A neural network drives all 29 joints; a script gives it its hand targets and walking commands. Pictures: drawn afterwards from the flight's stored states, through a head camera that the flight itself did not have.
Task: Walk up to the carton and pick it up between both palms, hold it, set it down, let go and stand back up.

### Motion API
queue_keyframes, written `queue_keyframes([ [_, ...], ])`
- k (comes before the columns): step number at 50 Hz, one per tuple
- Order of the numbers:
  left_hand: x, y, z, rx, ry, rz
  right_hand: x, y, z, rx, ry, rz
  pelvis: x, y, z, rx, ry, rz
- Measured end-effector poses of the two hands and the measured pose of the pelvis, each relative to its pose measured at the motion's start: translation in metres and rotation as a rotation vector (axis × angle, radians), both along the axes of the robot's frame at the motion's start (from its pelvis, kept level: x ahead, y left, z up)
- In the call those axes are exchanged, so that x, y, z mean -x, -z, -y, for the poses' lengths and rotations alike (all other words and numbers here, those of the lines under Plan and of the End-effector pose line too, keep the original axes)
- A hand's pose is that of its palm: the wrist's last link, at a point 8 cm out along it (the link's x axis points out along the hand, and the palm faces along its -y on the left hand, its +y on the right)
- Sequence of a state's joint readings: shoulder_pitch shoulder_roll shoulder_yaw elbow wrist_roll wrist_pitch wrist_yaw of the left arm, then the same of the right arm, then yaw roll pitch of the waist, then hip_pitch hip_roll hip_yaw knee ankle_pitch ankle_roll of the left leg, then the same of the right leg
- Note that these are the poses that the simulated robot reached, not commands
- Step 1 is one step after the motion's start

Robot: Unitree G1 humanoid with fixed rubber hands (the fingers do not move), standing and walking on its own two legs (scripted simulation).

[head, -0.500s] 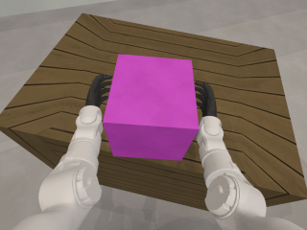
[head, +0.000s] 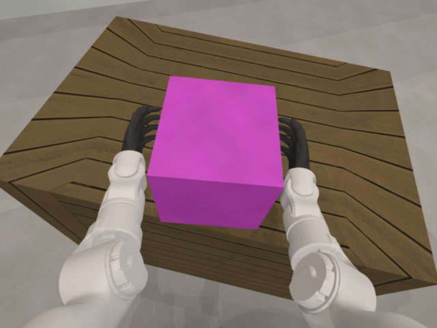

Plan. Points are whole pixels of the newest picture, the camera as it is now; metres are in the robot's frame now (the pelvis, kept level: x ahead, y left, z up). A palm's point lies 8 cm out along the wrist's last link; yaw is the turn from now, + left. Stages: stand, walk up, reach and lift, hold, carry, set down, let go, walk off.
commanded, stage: set down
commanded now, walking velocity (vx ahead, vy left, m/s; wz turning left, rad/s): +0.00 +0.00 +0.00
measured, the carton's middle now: (215, 156) +0.45 +0.03 -0.02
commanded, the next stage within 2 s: none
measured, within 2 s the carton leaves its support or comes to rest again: neither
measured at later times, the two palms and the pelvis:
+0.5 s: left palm (134, 146) +0.42 +0.19 +0.04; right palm (297, 161) +0.41 -0.12 +0.04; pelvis -0.01 +0.00 +0.00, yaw +0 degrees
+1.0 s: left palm (135, 148) +0.42 +0.19 +0.03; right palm (297, 163) +0.41 -0.12 +0.04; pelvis -0.01 +0.00 -0.01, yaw -1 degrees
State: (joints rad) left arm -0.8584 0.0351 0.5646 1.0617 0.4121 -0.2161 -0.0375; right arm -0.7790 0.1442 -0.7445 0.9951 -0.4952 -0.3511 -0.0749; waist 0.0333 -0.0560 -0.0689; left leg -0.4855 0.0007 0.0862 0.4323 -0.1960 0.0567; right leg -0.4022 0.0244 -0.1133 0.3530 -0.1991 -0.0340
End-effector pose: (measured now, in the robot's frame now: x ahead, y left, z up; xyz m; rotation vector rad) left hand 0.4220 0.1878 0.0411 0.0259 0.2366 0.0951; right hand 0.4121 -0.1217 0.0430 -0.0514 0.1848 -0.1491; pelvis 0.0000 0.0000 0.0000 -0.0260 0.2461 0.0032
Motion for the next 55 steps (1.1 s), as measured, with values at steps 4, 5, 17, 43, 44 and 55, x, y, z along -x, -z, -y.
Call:
queue_keyframes([
  [4, 0.000, 0.000, 0.000, -0.003, 0.002, 0.001, 0.000, 0.000, 0.000, -0.003, 0.000, 0.000, 0.002, 0.000, 0.001, -0.001, -0.004, -0.001],
  [5, 0.000, 0.000, 0.000, -0.005, 0.003, 0.001, 0.000, 0.000, 0.000, -0.005, 0.001, 0.000, 0.003, 0.000, 0.001, -0.002, -0.005, -0.001],
  [17, 0.000, 0.000, 0.000, -0.001, 0.005, 0.000, 0.000, 0.000, 0.000, -0.008, 0.001, 0.001, 0.004, 0.002, 0.001, -0.007, -0.006, -0.013],
  [43, 0.000, 0.003, 0.000, 0.013, 0.003, 0.010, 0.000, 0.000, 0.000, -0.001, 0.000, 0.001, 0.011, 0.004, 0.003, -0.008, -0.004, -0.021],
  [44, -0.001, 0.003, -0.001, 0.012, 0.002, 0.010, 0.000, 0.000, 0.000, -0.003, 0.000, 0.000, 0.012, 0.005, 0.003, -0.008, -0.003, -0.022],
  [55, -0.006, 0.022, -0.002, 0.012, -0.009, -0.046, -0.002, 0.022, 0.003, -0.022, -0.042, -0.098, 0.013, 0.013, 0.002, 0.005, 0.017, -0.110],
])
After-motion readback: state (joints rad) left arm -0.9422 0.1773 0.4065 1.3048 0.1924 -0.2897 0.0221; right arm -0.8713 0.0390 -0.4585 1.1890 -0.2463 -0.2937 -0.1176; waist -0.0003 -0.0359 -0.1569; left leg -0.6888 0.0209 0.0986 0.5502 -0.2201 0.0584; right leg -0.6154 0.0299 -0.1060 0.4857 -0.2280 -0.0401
